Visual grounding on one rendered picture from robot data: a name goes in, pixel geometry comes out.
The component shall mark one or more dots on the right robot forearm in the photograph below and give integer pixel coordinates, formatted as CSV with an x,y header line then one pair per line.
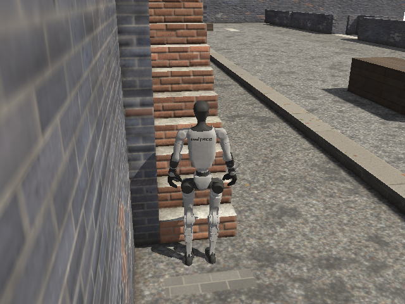
x,y
231,166

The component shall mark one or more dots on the left robot forearm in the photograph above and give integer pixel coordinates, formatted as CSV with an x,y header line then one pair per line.
x,y
173,167

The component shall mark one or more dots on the robot right thigh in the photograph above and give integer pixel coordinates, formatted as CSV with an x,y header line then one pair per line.
x,y
217,187

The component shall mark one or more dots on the left robot hand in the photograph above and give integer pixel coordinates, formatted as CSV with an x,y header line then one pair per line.
x,y
175,178

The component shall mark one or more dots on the right robot hand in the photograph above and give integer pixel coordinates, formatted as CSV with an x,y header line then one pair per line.
x,y
228,176

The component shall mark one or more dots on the robot right upper arm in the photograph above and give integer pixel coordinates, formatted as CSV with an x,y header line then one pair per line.
x,y
224,142

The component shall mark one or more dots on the robot torso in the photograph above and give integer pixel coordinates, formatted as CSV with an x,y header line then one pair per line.
x,y
202,152

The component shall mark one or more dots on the robot left upper arm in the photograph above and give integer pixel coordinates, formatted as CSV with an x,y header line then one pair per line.
x,y
181,135

